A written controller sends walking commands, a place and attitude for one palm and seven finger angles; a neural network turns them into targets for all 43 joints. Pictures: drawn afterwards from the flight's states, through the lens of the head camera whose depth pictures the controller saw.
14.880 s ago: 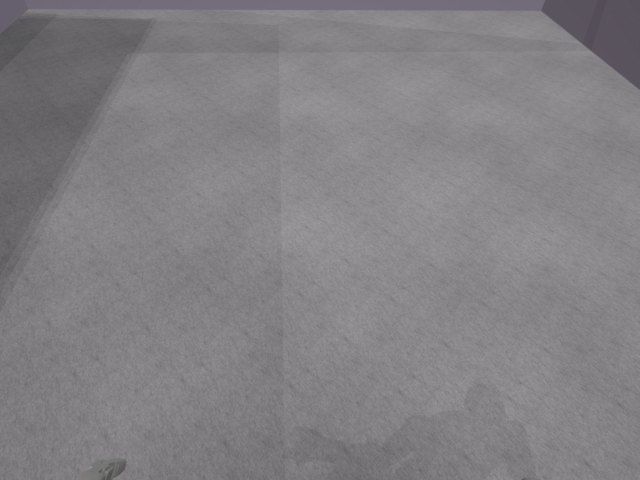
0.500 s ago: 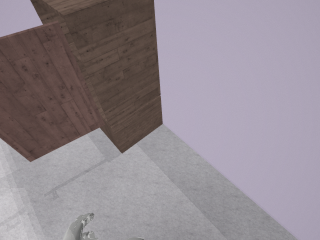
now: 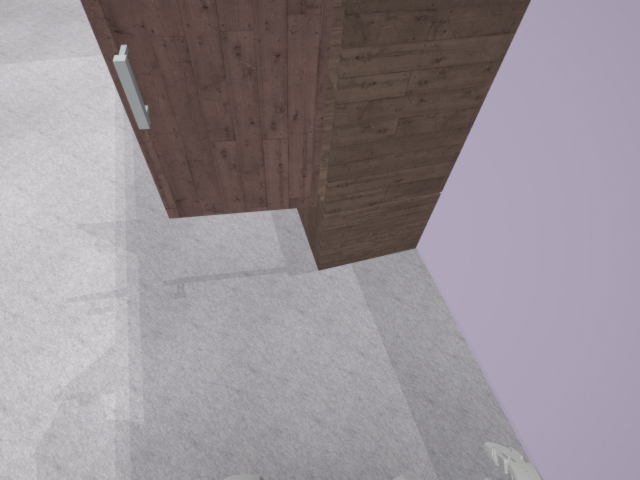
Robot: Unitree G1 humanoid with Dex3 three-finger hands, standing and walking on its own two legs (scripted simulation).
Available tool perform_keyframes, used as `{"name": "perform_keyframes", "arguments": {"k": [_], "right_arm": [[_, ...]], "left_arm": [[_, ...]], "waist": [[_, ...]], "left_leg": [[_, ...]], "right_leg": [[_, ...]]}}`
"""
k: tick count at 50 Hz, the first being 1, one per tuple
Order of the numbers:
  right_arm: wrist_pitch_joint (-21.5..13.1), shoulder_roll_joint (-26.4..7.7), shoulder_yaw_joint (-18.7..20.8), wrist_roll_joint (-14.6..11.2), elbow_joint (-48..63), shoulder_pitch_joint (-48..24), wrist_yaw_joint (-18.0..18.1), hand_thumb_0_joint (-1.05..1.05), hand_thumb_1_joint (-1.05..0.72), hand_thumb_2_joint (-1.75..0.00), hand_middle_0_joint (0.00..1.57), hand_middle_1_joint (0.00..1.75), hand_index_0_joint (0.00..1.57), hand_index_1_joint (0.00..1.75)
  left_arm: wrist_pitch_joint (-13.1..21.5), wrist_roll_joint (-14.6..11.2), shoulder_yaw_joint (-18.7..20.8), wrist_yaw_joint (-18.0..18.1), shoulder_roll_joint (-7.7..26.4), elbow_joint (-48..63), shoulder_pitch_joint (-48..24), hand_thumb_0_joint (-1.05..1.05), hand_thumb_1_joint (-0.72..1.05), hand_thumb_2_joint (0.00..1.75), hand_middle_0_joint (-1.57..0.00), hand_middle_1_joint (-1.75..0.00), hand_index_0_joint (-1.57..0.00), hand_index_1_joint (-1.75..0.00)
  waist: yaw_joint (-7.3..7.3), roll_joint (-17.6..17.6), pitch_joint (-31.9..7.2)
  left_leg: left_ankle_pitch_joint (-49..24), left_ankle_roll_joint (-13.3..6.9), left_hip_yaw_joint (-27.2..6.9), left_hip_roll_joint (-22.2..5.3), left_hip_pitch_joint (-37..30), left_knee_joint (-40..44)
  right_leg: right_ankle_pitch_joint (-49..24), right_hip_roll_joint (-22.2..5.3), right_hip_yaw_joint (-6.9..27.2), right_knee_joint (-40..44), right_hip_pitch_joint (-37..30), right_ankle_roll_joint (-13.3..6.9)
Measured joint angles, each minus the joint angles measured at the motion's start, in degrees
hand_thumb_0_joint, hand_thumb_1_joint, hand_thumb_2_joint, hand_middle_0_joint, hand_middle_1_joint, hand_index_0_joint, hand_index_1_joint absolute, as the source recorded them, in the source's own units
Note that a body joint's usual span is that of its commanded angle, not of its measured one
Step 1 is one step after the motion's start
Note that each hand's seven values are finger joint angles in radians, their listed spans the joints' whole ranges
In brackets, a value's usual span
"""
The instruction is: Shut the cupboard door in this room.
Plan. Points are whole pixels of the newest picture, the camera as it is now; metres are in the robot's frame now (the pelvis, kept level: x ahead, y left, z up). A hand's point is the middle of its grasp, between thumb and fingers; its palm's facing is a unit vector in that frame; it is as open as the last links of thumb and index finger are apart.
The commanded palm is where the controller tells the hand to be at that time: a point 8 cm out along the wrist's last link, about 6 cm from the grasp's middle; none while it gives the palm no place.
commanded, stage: turn to face it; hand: left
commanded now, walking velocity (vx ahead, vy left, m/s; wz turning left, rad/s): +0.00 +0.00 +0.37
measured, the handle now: (134, 88) +0.72 +0.43 +0.02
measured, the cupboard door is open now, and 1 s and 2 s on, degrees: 82 82 82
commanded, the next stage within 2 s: take the last steps up to it in 0.36 s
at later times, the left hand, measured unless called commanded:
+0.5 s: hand out of the picture +0.04 +0.17 -0.14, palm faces +0.17 -0.95 -0.27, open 7.4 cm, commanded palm none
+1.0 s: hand out of the picture -0.11 +0.22 -0.16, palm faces +0.33 -0.92 -0.19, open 7.4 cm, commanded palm none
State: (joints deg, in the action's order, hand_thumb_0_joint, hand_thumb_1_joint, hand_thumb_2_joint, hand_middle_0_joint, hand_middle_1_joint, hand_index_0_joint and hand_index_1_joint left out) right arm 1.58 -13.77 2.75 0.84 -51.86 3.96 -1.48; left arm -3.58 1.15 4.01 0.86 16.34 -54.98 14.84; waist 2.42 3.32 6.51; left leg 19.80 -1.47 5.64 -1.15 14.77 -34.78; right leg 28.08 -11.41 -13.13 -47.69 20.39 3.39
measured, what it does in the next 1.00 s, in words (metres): steps on the spot, turning left: right foot, then left foot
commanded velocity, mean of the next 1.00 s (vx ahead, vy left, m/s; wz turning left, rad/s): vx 0.17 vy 0.03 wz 0.16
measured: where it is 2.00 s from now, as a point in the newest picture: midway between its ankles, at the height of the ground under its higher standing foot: (274, 430)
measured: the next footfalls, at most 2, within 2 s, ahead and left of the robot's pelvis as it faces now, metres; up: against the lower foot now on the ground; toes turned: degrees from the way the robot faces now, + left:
right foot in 0.38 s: +0.06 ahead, -0.13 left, +0.00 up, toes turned +3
left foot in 0.88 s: -0.01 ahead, +0.15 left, +0.00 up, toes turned +23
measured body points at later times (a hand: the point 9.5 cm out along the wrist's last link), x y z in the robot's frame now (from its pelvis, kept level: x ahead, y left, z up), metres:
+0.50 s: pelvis -0.01 -0.03 +0.01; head +0.02 -0.06 +0.46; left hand +0.03 +0.22 -0.12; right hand +0.08 -0.27 -0.16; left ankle -0.05 +0.10 -0.67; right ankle +0.02 -0.13 -0.72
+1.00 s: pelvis +0.00 +0.05 +0.02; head -0.01 +0.07 +0.47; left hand -0.13 +0.27 -0.15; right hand +0.12 -0.16 -0.12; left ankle -0.05 +0.13 -0.72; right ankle +0.03 -0.09 -0.67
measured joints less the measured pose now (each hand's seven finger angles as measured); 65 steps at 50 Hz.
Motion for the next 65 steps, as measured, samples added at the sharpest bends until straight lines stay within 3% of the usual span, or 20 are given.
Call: {"name": "perform_keyframes", "arguments": {"k": [3,7,13,18,19,20,22,24,26,30,36,43,44,48,50,53,59,65], "right_arm": [[-0.43,0.83,-0.59,0.01,0.09,0.38,0.78,0.00,-0.91,-0.90,0.20,0.30,0.20,0.30],[-0.24,1.42,-0.93,-0.04,-0.63,1.15,1.04,0.00,-0.90,-0.90,0.20,0.30,0.20,0.30],[-0.18,2.30,-0.82,0.15,-1.53,3.01,1.06,0.00,-0.90,-0.90,0.20,0.30,0.20,0.30],[0.45,2.28,-0.30,0.26,-2.97,5.05,1.17,0.00,-0.90,-0.90,0.20,0.30,0.20,0.30],[0.54,2.24,-0.18,0.13,-3.32,5.60,1.17,0.00,-0.90,-0.90,0.20,0.30,0.20,0.30],[0.62,1.86,0.04,-0.12,-3.73,5.90,1.14,0.00,-0.90,-0.90,0.20,0.30,0.20,0.30],[1.38,1.18,0.59,-0.34,-4.38,6.33,1.25,0.00,-0.90,-0.90,0.20,0.30,0.20,0.30],[2.27,0.73,1.04,-0.28,-5.19,6.69,1.20,0.01,-0.90,-0.90,0.20,0.30,0.20,0.30],[2.56,0.26,1.36,-0.08,-5.99,7.09,0.94,0.01,-0.90,-0.90,0.20,0.30,0.20,0.30],[2.40,-0.05,1.57,0.45,-7.32,8.96,0.25,0.01,-0.91,-0.90,0.20,0.30,0.20,0.30],[2.07,0.19,1.31,0.65,-8.71,10.14,-0.38,0.01,-0.91,-0.90,0.20,0.30,0.19,0.30],[-0.33,1.33,0.34,0.18,-7.19,8.00,-0.37,0.01,-0.91,-0.90,0.20,0.30,0.19,0.30],[-1.17,1.33,0.15,0.12,-6.70,8.00,-0.20,0.01,-0.91,-0.90,0.20,0.30,0.19,0.30],[-3.31,3.64,-0.47,0.43,-6.16,8.55,0.84,0.00,-0.91,-0.90,0.20,0.30,0.19,0.30],[-3.86,4.31,-0.49,0.32,-6.53,10.10,1.75,0.00,-0.92,-0.90,0.20,0.30,0.20,0.30],[-4.52,4.65,-0.91,0.06,-8.21,12.72,2.19,0.00,-0.93,-0.90,0.20,0.30,0.20,0.30],[-5.17,6.54,-1.56,-0.27,-12.11,18.40,2.62,0.00,-0.92,-0.90,0.20,0.30,0.20,0.30],[-5.35,7.86,-1.44,0.24,-14.58,22.32,2.89,0.00,-0.91,-0.90,0.20,0.30,0.20,0.30]], "left_arm": [[-0.92,-0.26,0.16,0.14,0.48,-0.64,-1.53,0.01,0.91,0.90,-0.20,-0.30,-0.20,-0.30],[-0.12,-0.42,-0.16,-0.19,-0.06,0.43,-2.82,0.01,0.91,0.90,-0.20,-0.30,-0.20,-0.30],[0.17,-0.52,-0.85,-0.02,-1.69,1.37,-4.97,0.01,0.91,0.90,-0.20,-0.30,-0.20,-0.30],[1.22,-0.79,-1.66,0.10,-3.46,1.75,-6.08,0.01,0.91,0.90,-0.20,-0.30,-0.20,-0.30],[1.72,-0.76,-1.84,0.10,-3.65,1.92,-5.91,0.01,0.91,0.90,-0.20,-0.30,-0.20,-0.30],[2.31,-0.53,-1.97,0.24,-4.24,1.79,-5.90,0.01,0.91,0.90,-0.20,-0.30,-0.20,-0.30],[3.03,-0.18,-2.52,0.27,-5.43,1.74,-5.69,0.01,0.91,0.90,-0.20,-0.30,-0.20,-0.30],[3.27,-0.15,-2.79,0.31,-6.28,1.75,-4.98,0.01,0.91,0.90,-0.20,-0.30,-0.21,-0.30],[3.23,-0.15,-2.90,0.26,-6.92,1.34,-4.17,0.01,0.90,0.90,-0.20,-0.30,-0.21,-0.30],[3.68,-0.01,-2.52,0.14,-7.47,-0.02,-2.12,0.01,0.90,0.90,-0.20,-0.30,-0.21,-0.30],[5.11,0.53,-2.00,-0.18,-7.02,-2.69,1.74,0.01,0.90,0.90,-0.20,-0.30,-0.21,-0.30],[4.38,0.73,-1.12,-0.49,-5.01,-7.45,6.88,0.01,0.90,0.90,-0.20,-0.30,-0.21,-0.30],[3.98,0.56,-1.02,-0.53,-4.84,-8.09,7.73,0.01,0.90,0.90,-0.20,-0.30,-0.21,-0.30],[1.45,0.50,-0.75,-0.64,-3.92,-10.30,8.31,0.01,0.91,0.90,-0.20,-0.30,-0.20,-0.30],[1.51,0.58,-0.69,-1.06,-3.92,-10.27,7.28,0.01,0.91,0.90,-0.20,-0.30,-0.20,-0.30],[2.52,0.54,-0.71,-1.48,-4.06,-8.97,4.85,0.01,0.91,0.90,-0.20,-0.30,-0.20,-0.30],[2.91,0.27,-0.57,-1.54,-4.82,-6.02,-0.92,0.01,0.91,0.90,-0.20,-0.30,-0.20,-0.30],[2.95,0.00,-0.86,-1.83,-6.07,-3.70,-6.50,0.01,0.91,0.90,-0.20,-0.30,-0.20,-0.30]], "waist": [[-0.15,-0.51,-0.10],[-0.33,-1.36,-0.67],[-1.67,-2.15,-1.16],[-3.00,-3.47,-1.59],[-3.06,-3.48,-1.89],[-3.13,-4.40,-1.87],[-3.68,-5.79,-1.50],[-3.54,-5.98,-1.44],[-3.47,-6.26,-1.51],[-3.20,-5.85,-2.64],[-1.36,-3.94,-4.00],[0.83,-2.10,-4.98],[0.77,-2.45,-5.39],[-0.10,-1.50,-5.68],[-0.80,-1.81,-5.75],[-1.20,-1.65,-5.35],[-2.02,-0.85,-4.77],[-4.42,-1.66,-3.29]], "left_leg": [[-1.26,-0.19,-1.93,0.11,-1.12,2.12],[-4.11,-0.48,-3.64,0.66,-3.14,6.63],[-5.77,-0.23,-5.37,1.78,-3.80,8.69],[-5.17,1.04,-6.80,2.34,-2.14,6.35],[-4.68,1.46,-6.97,2.66,-1.40,5.16],[-3.93,1.88,-7.44,2.37,-0.43,3.32],[3.94,2.14,-8.51,2.71,2.67,-4.71],[7.09,2.34,-8.64,3.31,6.15,-15.50],[5.08,2.79,-8.35,2.77,8.57,-23.70],[0.45,3.92,-7.11,0.21,9.50,-28.39],[1.02,4.25,-4.47,-2.64,6.23,-17.91],[0.16,2.78,-0.31,-2.38,-0.70,2.23],[-0.64,2.47,0.09,-2.38,-2.57,6.09],[-2.45,0.14,1.28,-1.44,-4.53,5.77],[-2.81,-0.31,1.29,-0.96,-7.01,8.79],[-4.36,-0.87,1.55,0.31,-10.87,13.87],[-4.08,-1.28,2.17,2.43,-16.58,19.27],[-0.51,-0.17,2.61,2.32,-20.69,19.88]], "right_leg": [[1.32,3.21,6.06,-10.84,4.22,1.25],[-2.89,4.79,9.28,-13.27,6.20,2.05],[-3.06,6.21,10.79,-5.46,3.72,2.18],[-6.72,8.18,10.00,8.70,-2.76,1.10],[-10.02,8.30,9.70,13.50,-4.89,0.84],[-11.95,8.87,9.08,15.35,-5.62,-1.79],[-11.79,8.93,7.75,14.58,-5.55,-4.48],[-11.77,8.39,7.08,15.34,-6.04,-5.16],[-12.72,8.21,6.43,17.18,-6.90,-5.13],[-14.47,7.72,4.86,20.70,-8.41,-4.98],[-16.11,5.91,3.09,24.49,-10.07,-4.03],[-14.93,3.71,2.25,23.23,-10.36,-1.26],[-13.53,3.68,2.20,21.14,-9.69,-0.88],[-2.31,4.61,6.88,1.57,-2.29,-2.48],[-4.89,5.25,7.77,-6.63,2.03,-2.93],[-10.52,5.22,8.52,-11.93,7.28,-2.58],[-16.08,4.98,9.11,-11.51,13.43,-1.60],[-16.93,5.43,7.95,0.64,12.34,-2.95]]}}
